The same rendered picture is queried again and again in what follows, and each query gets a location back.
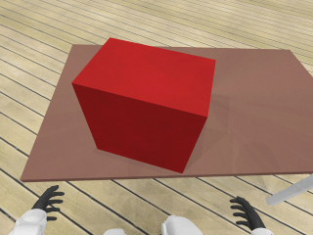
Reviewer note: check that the right robot hand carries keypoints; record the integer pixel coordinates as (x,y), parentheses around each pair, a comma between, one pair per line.
(253,219)

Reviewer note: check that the left robot hand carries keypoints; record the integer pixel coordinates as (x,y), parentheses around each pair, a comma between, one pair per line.
(44,201)

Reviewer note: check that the table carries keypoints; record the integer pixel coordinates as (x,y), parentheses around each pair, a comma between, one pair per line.
(259,122)

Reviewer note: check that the left robot forearm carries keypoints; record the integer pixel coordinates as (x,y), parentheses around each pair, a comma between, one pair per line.
(33,222)

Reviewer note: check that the robot right thigh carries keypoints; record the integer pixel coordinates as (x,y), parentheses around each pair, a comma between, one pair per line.
(179,225)

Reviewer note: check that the carton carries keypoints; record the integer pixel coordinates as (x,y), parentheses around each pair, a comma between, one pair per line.
(145,103)

